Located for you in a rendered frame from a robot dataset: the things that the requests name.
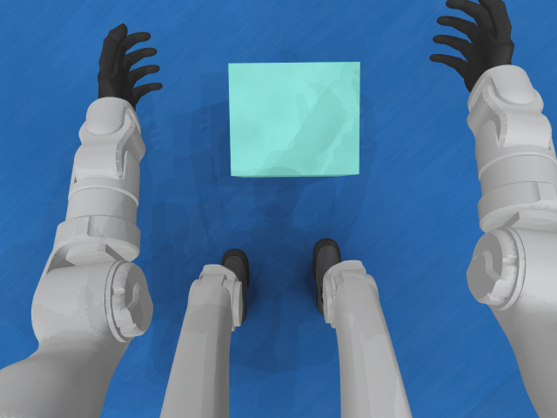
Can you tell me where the robot left upper arm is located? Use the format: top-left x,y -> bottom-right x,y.
0,260 -> 153,418

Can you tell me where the carton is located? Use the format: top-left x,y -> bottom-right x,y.
228,62 -> 360,178

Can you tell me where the robot left hand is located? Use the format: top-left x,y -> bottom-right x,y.
97,24 -> 163,112

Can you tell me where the robot right hand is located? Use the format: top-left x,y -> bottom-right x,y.
429,0 -> 514,93

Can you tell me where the left robot forearm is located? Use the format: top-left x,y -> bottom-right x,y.
31,97 -> 145,340

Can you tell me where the left robot thigh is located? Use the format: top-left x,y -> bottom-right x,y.
159,274 -> 243,418

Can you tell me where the robot right upper arm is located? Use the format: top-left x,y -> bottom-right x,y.
466,226 -> 557,418

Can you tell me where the right robot shin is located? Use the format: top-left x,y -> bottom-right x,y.
322,260 -> 379,297

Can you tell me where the right robot forearm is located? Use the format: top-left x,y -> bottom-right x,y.
467,64 -> 557,233

